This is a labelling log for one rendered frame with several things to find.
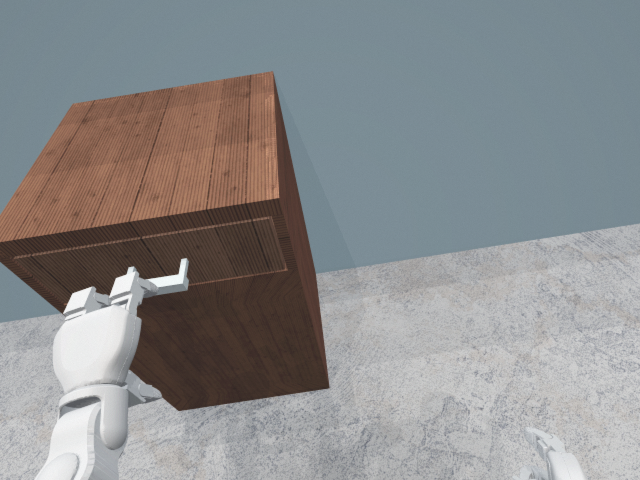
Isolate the cabinet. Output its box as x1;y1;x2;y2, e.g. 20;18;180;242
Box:
0;71;330;411

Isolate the right robot hand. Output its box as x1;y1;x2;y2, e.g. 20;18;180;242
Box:
512;427;587;480

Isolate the handle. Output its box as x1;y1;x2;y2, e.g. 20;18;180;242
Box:
127;258;189;295

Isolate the left robot forearm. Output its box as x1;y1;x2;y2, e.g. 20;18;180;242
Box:
34;384;129;480

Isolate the drawer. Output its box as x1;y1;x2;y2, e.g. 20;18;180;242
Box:
14;216;285;303

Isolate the left robot hand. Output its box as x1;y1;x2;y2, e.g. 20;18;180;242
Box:
53;271;162;408

